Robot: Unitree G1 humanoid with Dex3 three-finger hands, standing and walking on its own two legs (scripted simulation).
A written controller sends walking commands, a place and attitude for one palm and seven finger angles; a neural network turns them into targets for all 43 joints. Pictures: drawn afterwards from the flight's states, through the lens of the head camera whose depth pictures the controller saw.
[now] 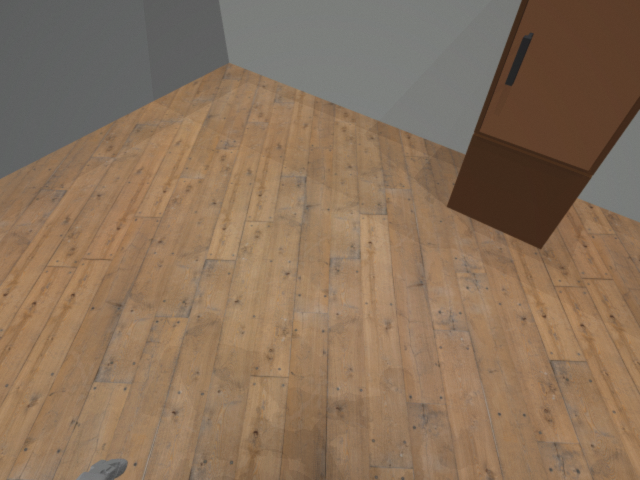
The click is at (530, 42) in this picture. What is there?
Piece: cupboard door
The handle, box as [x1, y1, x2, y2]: [505, 32, 533, 85]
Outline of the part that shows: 533,33 530,32 527,36 525,35 523,37 505,82 506,84 512,84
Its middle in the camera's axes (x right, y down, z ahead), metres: +0.61 -0.55 +1.19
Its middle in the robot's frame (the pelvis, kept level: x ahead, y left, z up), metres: +1.29 -0.56 -0.06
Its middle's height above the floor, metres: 0.71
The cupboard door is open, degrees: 0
